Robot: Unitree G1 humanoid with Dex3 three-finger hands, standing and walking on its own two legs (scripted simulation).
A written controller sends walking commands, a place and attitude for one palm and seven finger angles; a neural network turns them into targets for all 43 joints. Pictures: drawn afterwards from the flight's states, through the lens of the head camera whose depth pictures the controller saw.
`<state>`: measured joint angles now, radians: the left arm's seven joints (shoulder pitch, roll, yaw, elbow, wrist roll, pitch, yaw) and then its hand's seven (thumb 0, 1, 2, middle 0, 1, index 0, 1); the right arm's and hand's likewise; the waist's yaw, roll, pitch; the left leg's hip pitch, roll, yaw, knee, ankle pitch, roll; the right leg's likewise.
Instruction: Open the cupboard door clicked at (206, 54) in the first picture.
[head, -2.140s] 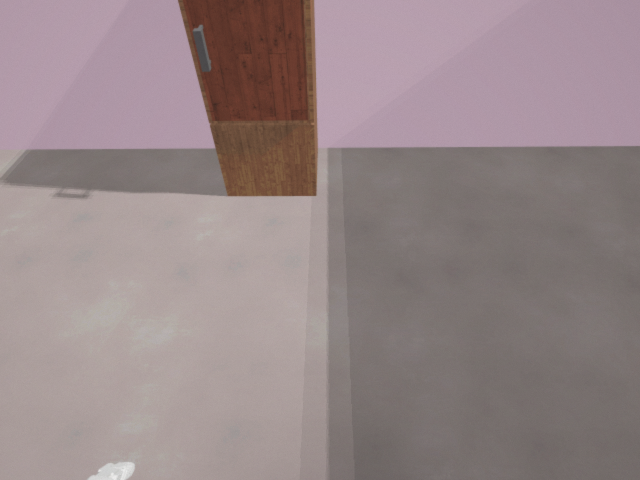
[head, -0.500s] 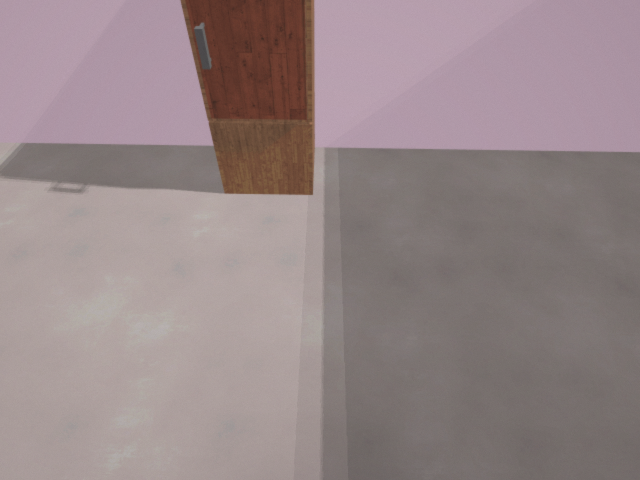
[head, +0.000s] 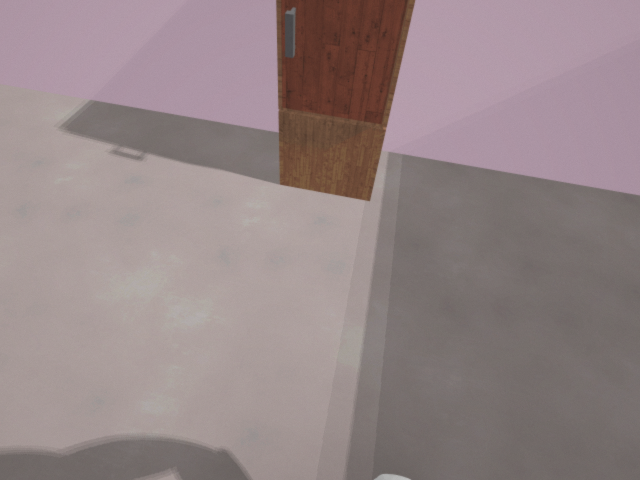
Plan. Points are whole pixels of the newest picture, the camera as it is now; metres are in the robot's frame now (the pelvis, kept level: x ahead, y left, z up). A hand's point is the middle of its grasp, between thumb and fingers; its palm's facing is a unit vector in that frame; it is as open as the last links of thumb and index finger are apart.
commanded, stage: walk to a spot facing it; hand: left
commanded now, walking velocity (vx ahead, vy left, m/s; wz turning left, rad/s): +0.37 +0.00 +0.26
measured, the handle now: (291, 32) +1.39 +0.14 -0.05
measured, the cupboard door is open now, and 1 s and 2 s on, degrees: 0 0 0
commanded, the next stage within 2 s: turn to face it in 0.92 s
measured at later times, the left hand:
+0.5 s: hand (224, 410) +0.25 +0.15 -0.17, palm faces +0.20 -0.95 -0.22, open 7.2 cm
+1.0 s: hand (188, 318) +0.40 +0.25 -0.17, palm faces +0.34 -0.93 -0.16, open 7.4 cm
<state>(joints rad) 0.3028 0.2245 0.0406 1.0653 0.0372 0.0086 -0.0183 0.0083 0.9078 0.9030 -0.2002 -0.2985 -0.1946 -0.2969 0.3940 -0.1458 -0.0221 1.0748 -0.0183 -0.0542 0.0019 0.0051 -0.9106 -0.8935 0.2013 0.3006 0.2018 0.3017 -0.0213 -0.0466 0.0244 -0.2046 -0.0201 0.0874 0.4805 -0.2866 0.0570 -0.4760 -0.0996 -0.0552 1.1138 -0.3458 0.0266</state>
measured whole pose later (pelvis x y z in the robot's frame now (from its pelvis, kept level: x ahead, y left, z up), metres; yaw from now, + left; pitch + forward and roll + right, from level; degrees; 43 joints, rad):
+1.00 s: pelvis +0.43 +0.07 +0.01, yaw +17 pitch -2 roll -1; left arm 0.25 0.19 0.05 1.06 0.04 -0.02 0.00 0.00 0.91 0.90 -0.20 -0.30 -0.19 -0.30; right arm 0.25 -0.17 -0.05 1.05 -0.01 -0.08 -0.01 -0.01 -0.95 -0.89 0.20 0.30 0.20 0.30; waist 0.03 -0.04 0.05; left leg -0.14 -0.04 0.15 0.36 -0.21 0.10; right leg -0.57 -0.16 -0.05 1.10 -0.22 0.05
